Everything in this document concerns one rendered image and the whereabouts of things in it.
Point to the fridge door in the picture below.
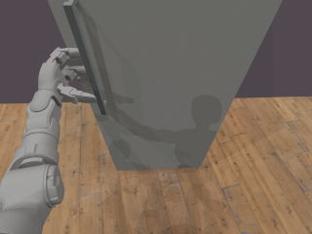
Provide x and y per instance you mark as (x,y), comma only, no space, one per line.
(169,71)

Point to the robot left forearm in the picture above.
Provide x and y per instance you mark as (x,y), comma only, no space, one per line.
(40,140)

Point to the handle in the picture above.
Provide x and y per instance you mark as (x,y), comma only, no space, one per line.
(74,23)

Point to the robot left hand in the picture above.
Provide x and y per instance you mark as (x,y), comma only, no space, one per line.
(50,76)

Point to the left robot upper arm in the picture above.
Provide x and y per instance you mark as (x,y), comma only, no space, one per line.
(27,197)

